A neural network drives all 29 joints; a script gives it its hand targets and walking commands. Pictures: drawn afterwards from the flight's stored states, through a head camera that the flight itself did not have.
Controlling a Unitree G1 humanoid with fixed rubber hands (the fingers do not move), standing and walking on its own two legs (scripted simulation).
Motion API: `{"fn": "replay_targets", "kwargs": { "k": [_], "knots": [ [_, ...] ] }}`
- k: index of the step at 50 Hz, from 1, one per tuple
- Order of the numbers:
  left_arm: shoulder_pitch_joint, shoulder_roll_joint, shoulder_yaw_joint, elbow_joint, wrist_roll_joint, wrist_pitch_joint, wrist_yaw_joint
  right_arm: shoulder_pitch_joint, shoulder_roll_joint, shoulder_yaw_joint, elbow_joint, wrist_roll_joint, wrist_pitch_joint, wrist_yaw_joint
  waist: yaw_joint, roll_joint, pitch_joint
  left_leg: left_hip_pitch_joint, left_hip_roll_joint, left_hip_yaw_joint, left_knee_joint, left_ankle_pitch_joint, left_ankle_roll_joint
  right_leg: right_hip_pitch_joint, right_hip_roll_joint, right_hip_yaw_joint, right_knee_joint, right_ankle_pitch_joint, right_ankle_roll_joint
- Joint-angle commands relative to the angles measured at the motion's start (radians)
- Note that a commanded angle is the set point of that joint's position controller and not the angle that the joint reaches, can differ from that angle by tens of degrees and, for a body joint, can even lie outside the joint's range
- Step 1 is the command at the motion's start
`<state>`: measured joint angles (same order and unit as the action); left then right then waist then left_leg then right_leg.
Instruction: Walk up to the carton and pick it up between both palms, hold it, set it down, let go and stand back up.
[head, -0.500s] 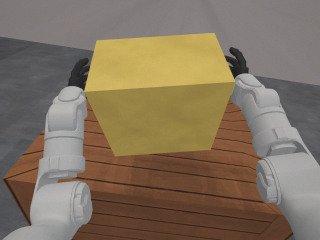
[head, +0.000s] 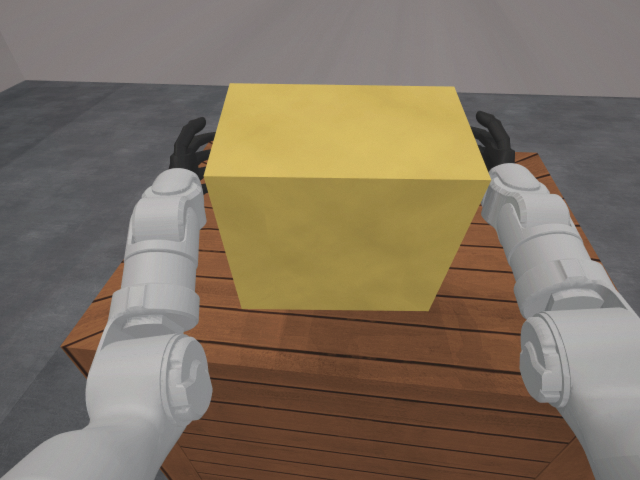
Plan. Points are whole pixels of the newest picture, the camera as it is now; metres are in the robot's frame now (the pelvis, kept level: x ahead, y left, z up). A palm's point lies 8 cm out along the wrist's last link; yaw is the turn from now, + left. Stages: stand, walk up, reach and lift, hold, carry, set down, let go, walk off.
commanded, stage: set down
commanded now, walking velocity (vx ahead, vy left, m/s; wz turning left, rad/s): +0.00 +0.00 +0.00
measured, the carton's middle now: (338, 207) +0.44 +0.01 +0.16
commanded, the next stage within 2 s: none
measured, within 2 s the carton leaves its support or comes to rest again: neither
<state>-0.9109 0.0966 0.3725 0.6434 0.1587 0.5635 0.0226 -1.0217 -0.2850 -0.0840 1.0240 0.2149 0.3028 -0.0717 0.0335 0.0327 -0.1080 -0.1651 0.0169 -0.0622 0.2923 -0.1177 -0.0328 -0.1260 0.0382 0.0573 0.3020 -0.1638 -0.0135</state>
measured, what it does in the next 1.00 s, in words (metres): stands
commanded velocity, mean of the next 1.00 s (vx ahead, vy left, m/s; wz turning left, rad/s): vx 0.00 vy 0.00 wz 0.00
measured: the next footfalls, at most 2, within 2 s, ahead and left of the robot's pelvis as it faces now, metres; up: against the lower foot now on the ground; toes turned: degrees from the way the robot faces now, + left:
none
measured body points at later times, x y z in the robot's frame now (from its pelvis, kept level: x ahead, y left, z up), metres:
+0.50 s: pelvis +0.03 +0.00 +0.00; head -0.02 +0.04 +0.45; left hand +0.42 +0.20 +0.17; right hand +0.45 -0.17 +0.21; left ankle +0.03 +0.14 -0.75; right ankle +0.00 -0.11 -0.75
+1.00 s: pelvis +0.00 -0.02 +0.00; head +0.00 -0.02 +0.45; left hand +0.41 +0.20 +0.16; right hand +0.47 -0.17 +0.17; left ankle +0.02 +0.14 -0.75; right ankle +0.00 -0.10 -0.75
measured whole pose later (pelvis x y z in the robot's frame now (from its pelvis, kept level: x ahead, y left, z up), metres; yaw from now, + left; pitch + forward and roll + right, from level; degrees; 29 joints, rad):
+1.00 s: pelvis +0.00 -0.02 +0.00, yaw +1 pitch +4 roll +0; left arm -0.84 0.04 0.43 0.67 0.18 0.40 0.03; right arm -1.00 -0.24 -0.22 1.10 0.04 0.12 -0.02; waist 0.09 0.00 -0.09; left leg -0.24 0.04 -0.05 0.26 -0.09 -0.05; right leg -0.21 0.04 -0.02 0.30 -0.16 -0.04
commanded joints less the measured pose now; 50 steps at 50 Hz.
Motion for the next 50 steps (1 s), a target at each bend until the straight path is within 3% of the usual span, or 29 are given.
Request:
{"fn": "replay_targets", "kwargs": {
  "k": [1,5,9,11,12,13,14,15,19,20,24,26,28,30,31,32,35,37,39,40,41,43,44,45,46,47,48,49,50],
  "knots": [
    [-0.848,-0.508,-0.386,-0.31,-0.197,-0.141,-0.136,-0.901,0.658,0.222,-0.513,0.097,-0.154,0.116,-0.021,-0.144,-0.675,0.216,-0.074,0.07,0.074,0.312,0.019,0.215,0.007,-0.088,0.016,0.51,0.097],
    [-0.786,-0.488,-0.374,-0.24,-0.174,-0.13,-0.156,-0.839,0.629,0.169,-0.428,0.05,-0.132,0.1,-0.077,-0.131,-0.553,0.17,-0.076,0.056,0.033,0.177,0.023,0.194,-0.009,-0.091,-0.011,0.379,0.1],
    [-0.704,-0.445,-0.342,-0.237,-0.142,-0.112,-0.179,-0.738,0.599,0.137,-0.351,0.029,-0.099,0.092,-0.099,-0.14,-0.465,0.172,-0.072,0.053,0.022,0.207,0.028,0.214,-0.021,-0.099,-0.01,0.43,0.109],
    [-0.691,-0.465,-0.371,-0.249,-0.129,-0.106,-0.196,-0.693,0.581,0.086,-0.293,0.003,-0.11,0.091,-0.154,-0.058,-0.461,0.206,-0.075,0.055,0.036,0.311,-0.009,0.237,-0.008,-0.116,0.012,0.53,0.097],
    [-0.689,-0.469,-0.375,-0.304,-0.134,-0.111,-0.2,-0.708,0.59,0.12,-0.35,0.012,-0.126,0.089,-0.136,-0.019,-0.496,0.231,-0.08,0.073,0.053,0.34,-0.025,0.264,-0.011,-0.114,0.019,0.572,0.088],
    [-0.659,-0.494,-0.42,-0.355,-0.135,-0.109,-0.193,-0.645,0.587,0.133,-0.32,0.045,-0.12,0.091,-0.157,0.009,-0.511,0.249,-0.079,0.061,0.07,0.414,-0.034,0.268,-0.008,-0.12,0.026,0.616,0.092],
    [-0.649,-0.477,-0.393,-0.349,-0.13,-0.097,-0.191,-0.67,0.58,0.155,-0.353,0.062,-0.112,0.094,-0.129,0.037,-0.488,0.277,-0.076,0.064,0.075,0.421,-0.034,0.245,-0.005,-0.104,0.01,0.573,0.082],
    [-0.633,-0.514,-0.446,-0.388,-0.135,-0.098,-0.182,-0.655,0.571,0.139,-0.36,0.065,-0.134,0.097,-0.169,0.069,-0.503,0.325,-0.074,0.059,0.09,0.492,-0.059,0.232,0.016,-0.124,0.006,0.583,0.071],
    [-0.654,-0.563,-0.517,-0.495,-0.151,-0.094,-0.139,-0.646,0.568,0.177,-0.366,0.093,-0.148,0.124,-0.159,0.191,-0.505,0.445,-0.055,0.039,0.126,0.619,-0.099,0.102,0.036,-0.161,-0.028,0.423,0.033],
    [-0.705,-0.571,-0.527,-0.508,-0.159,-0.109,-0.121,-0.693,0.547,0.165,-0.376,0.086,-0.157,0.139,-0.15,0.189,-0.524,0.451,-0.052,0.031,0.131,0.614,-0.1,0.06,0.038,-0.159,-0.022,0.379,0.027],
    [-0.674,-0.608,-0.571,-0.644,-0.164,-0.126,-0.065,-0.646,0.59,0.213,-0.373,0.113,-0.176,0.18,-0.068,0.218,-0.587,0.492,-0.032,0.036,0.157,0.721,-0.115,0.015,0.052,-0.159,-0.017,0.388,0.013],
    [-0.645,-0.591,-0.536,-0.535,-0.157,-0.113,-0.045,-0.703,0.569,0.235,-0.419,0.117,-0.173,0.189,-0.033,0.11,-0.538,0.427,-0.03,0.03,0.133,0.645,-0.089,0.017,0.061,-0.148,-0.021,0.354,0.024],
    [-0.65,-0.607,-0.518,-0.5,-0.158,-0.114,-0.026,-0.704,0.558,0.212,-0.361,0.095,-0.168,0.218,0.004,0.068,-0.505,0.339,-0.03,0.043,0.078,0.434,-0.059,-0.003,0.049,-0.149,-0.033,0.214,0.019],
    [-0.642,-0.546,-0.427,-0.37,-0.131,-0.101,-0.029,-0.702,0.567,0.187,-0.301,0.051,-0.142,0.238,0.037,-0.054,-0.389,0.253,-0.02,0.049,0.02,0.275,-0.008,-0.01,0.034,-0.119,-0.041,0.116,0.031],
    [-0.643,-0.534,-0.422,-0.385,-0.129,-0.104,-0.028,-0.732,0.586,0.208,-0.337,0.047,-0.152,0.239,0.077,-0.094,-0.427,0.225,-0.024,0.061,0.03,0.297,0.004,0.028,0.037,-0.12,-0.029,0.17,0.04],
    [-0.62,-0.511,-0.42,-0.386,-0.132,-0.098,-0.039,-0.704,0.606,0.217,-0.324,0.067,-0.148,0.23,0.066,-0.155,-0.421,0.215,-0.027,0.053,0.029,0.302,0.02,0.057,0.029,-0.113,-0.011,0.243,0.05],
    [-0.601,-0.481,-0.317,-0.293,-0.097,-0.116,-0.068,-0.692,0.618,0.218,-0.316,0.053,-0.154,0.224,0.11,-0.222,-0.435,0.189,-0.032,0.076,0.023,0.281,0.042,0.116,0.017,-0.094,0.001,0.345,0.077],
    [-0.664,-0.51,-0.3,-0.279,-0.105,-0.145,-0.074,-0.755,0.636,0.189,-0.318,0.023,-0.179,0.226,0.1,-0.233,-0.483,0.163,-0.042,0.093,0.009,0.232,0.046,0.13,0.013,-0.098,0.009,0.358,0.094],
    [-0.718,-0.491,-0.292,-0.247,-0.099,-0.171,-0.079,-0.769,0.616,0.139,-0.295,-0.012,-0.197,0.219,0.07,-0.19,-0.498,0.146,-0.037,0.083,0.004,0.194,0.053,0.122,-0.006,-0.094,-0.005,0.331,0.091],
    [-0.713,-0.47,-0.257,-0.194,-0.084,-0.176,-0.084,-0.75,0.628,0.116,-0.261,-0.049,-0.195,0.218,0.096,-0.211,-0.477,0.116,-0.03,0.099,-0.016,0.159,0.06,0.138,-0.012,-0.094,-0.01,0.296,0.091],
    [-0.758,-0.455,-0.234,-0.18,-0.076,-0.184,-0.092,-0.765,0.607,0.083,-0.236,-0.087,-0.197,0.224,0.074,-0.211,-0.49,0.101,-0.043,0.107,-0.032,0.116,0.058,0.135,-0.018,-0.09,-0.015,0.261,0.093],
    [-0.723,-0.467,-0.198,-0.148,-0.037,-0.208,-0.103,-0.708,0.619,0.049,-0.161,-0.123,-0.216,0.231,0.073,-0.166,-0.459,0.102,-0.045,0.117,-0.04,0.104,0.056,0.158,-0.027,-0.104,-0.014,0.267,0.091],
    [-0.773,-0.467,-0.204,-0.171,-0.042,-0.235,-0.1,-0.749,0.634,0.028,-0.193,-0.136,-0.244,0.232,0.088,-0.17,-0.54,0.08,-0.046,0.123,-0.03,0.112,0.063,0.175,-0.035,-0.097,0.005,0.321,0.103],
    [-0.792,-0.459,-0.218,-0.191,-0.043,-0.249,-0.102,-0.75,0.638,0.018,-0.184,-0.146,-0.259,0.235,0.076,-0.139,-0.539,0.067,-0.053,0.132,-0.034,0.128,0.046,0.186,-0.036,-0.104,0.002,0.338,0.103],
    [-0.812,-0.488,-0.268,-0.217,-0.078,-0.277,-0.103,-0.776,0.654,0.051,-0.276,-0.127,-0.296,0.228,0.073,-0.118,-0.647,0.058,-0.072,0.133,-0.005,0.189,0.042,0.218,-0.037,-0.105,0.029,0.431,0.109],
    [-0.759,-0.502,-0.27,-0.217,-0.075,-0.287,-0.097,-0.757,0.667,0.056,-0.274,-0.134,-0.312,0.22,0.068,-0.133,-0.678,0.062,-0.063,0.134,0.012,0.251,0.034,0.226,-0.032,-0.108,0.04,0.516,0.103],
    [-0.784,-0.509,-0.283,-0.19,-0.076,-0.303,-0.102,-0.757,0.641,0.016,-0.245,-0.169,-0.324,0.211,0.032,-0.124,-0.682,0.068,-0.064,0.129,0.02,0.258,0.026,0.222,-0.028,-0.115,0.037,0.504,0.104],
    [-0.754,-0.532,-0.276,-0.18,-0.07,-0.304,-0.102,-0.751,0.643,0.022,-0.265,-0.182,-0.341,0.214,0.021,-0.121,-0.707,0.079,-0.064,0.134,0.022,0.267,0.021,0.226,-0.035,-0.127,0.044,0.563,0.103],
    [-0.735,-0.494,-0.241,-0.13,-0.053,-0.307,-0.107,-0.735,0.626,-0.015,-0.207,-0.223,-0.327,0.212,0.044,-0.115,-0.645,0.058,-0.058,0.145,0.002,0.228,0.027,0.222,-0.046,-0.116,0.036,0.504,0.101]
  ]
}}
